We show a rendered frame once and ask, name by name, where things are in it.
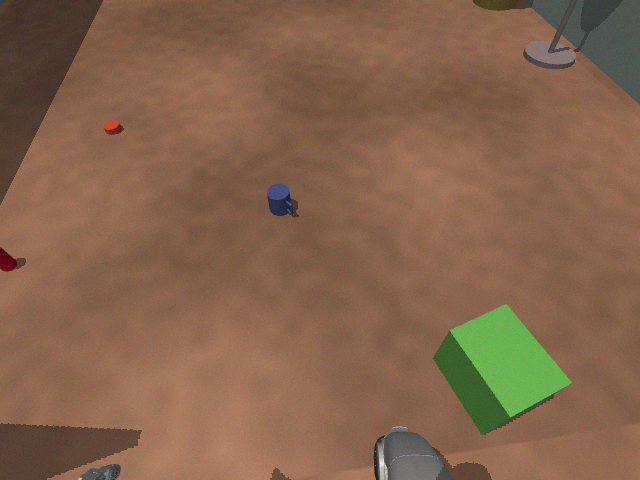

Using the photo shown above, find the left robot hand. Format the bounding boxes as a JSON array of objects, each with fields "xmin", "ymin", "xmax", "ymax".
[{"xmin": 78, "ymin": 464, "xmax": 121, "ymax": 480}]

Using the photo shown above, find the floor lamp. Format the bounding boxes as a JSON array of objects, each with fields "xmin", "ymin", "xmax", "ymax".
[{"xmin": 523, "ymin": 0, "xmax": 577, "ymax": 69}]

